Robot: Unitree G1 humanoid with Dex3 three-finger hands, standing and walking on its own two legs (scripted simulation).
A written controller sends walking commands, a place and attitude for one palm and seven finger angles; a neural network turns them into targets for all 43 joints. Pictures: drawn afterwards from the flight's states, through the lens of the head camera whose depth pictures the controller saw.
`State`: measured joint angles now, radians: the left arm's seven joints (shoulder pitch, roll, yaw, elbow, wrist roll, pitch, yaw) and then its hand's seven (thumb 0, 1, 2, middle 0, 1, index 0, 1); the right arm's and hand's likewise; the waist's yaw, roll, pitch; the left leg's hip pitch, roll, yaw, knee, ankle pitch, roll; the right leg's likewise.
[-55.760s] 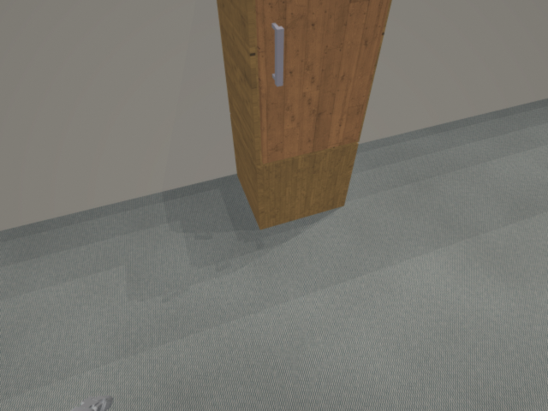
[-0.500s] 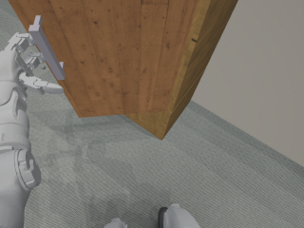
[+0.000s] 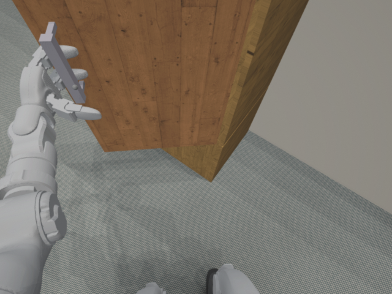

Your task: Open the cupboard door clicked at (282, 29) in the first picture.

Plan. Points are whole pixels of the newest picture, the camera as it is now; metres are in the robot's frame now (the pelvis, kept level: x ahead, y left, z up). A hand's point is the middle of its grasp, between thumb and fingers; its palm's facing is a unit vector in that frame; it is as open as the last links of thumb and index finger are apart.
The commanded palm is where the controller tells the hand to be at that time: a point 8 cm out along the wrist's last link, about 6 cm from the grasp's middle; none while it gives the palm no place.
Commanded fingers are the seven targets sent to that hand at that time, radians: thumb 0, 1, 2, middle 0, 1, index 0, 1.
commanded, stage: slide the fingers in behind the handle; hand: left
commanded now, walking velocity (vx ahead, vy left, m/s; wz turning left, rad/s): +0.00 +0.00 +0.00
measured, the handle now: (67, 66) +0.55 +0.23 +0.10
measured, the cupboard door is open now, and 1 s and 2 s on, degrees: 42 41 75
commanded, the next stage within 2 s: close the thumb around the handle in 0.22 s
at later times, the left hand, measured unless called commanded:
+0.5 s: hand (72, 88) +0.50 +0.21 +0.10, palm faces +0.04 -1.00 -0.01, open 13.1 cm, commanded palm +0.47 +0.26 +0.10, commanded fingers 0.00 0.06 0.54 -0.34 -1.26 -0.34 -1.26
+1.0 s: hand (77, 87) +0.50 +0.20 +0.09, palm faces +0.01 -1.00 +0.00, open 5.5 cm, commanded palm +0.47 +0.25 +0.10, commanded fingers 0.00 0.90 0.90 -0.40 -1.35 -0.40 -1.35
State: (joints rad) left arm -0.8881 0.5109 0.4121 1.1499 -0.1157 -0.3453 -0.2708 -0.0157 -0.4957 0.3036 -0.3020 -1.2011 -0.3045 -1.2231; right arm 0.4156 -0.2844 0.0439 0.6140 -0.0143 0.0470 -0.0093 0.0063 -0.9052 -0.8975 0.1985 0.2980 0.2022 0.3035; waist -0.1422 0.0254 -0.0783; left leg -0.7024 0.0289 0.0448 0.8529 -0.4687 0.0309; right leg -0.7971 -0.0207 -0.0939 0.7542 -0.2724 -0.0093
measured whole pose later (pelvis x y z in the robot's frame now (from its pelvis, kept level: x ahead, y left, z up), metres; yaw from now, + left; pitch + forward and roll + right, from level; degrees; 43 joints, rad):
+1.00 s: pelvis +0.00 +0.01 +0.00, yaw -1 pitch +19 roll -2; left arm -0.87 0.51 0.43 1.14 -0.11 -0.34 -0.29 0.00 0.73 0.83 -0.39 -1.34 -0.40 -1.34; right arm 0.42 -0.28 0.05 0.60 -0.01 0.06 -0.01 0.01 -0.91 -0.90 0.20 0.30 0.20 0.30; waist -0.15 0.03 -0.08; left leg -0.70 0.03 0.05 0.85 -0.47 0.04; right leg -0.80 -0.02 -0.08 0.75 -0.27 0.00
